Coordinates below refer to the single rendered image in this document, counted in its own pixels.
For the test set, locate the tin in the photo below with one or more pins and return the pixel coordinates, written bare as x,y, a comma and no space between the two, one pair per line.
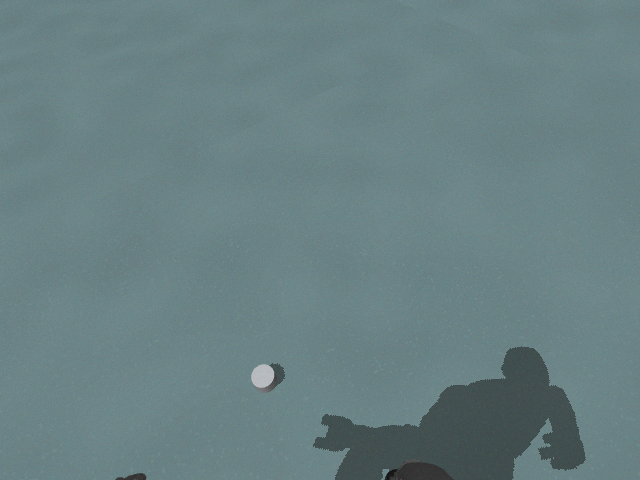
264,378

